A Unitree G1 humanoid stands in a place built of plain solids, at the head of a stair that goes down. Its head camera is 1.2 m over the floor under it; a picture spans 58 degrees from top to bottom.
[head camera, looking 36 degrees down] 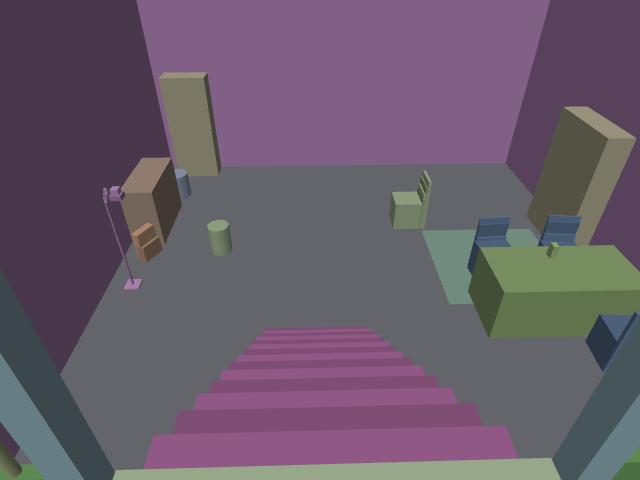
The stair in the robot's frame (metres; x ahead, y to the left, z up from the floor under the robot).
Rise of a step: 0.19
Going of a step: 0.21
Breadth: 1.20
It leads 2 degrees to the left of straight ahead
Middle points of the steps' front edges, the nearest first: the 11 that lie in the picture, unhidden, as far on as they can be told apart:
0.60 -0.04 0.00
0.81 -0.04 -0.19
1.02 -0.03 -0.37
1.23 -0.03 -0.56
1.44 -0.02 -0.75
1.65 -0.01 -0.94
1.85 -0.01 -1.13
2.06 0.00 -1.31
2.27 0.00 -1.50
2.48 0.01 -1.69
2.69 0.01 -1.88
